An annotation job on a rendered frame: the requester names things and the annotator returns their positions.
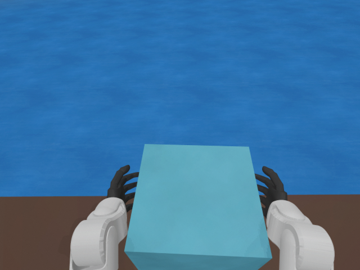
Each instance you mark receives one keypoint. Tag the right robot hand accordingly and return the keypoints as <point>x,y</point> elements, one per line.
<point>275,190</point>

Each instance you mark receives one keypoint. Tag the left robot forearm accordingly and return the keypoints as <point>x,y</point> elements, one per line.
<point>94,243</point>

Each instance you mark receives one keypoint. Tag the left robot hand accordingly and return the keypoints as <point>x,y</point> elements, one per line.
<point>118,189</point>

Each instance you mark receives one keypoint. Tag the right robot forearm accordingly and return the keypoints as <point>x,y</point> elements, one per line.
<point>303,246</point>

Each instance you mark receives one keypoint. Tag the carton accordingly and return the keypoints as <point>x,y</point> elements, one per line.
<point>197,208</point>

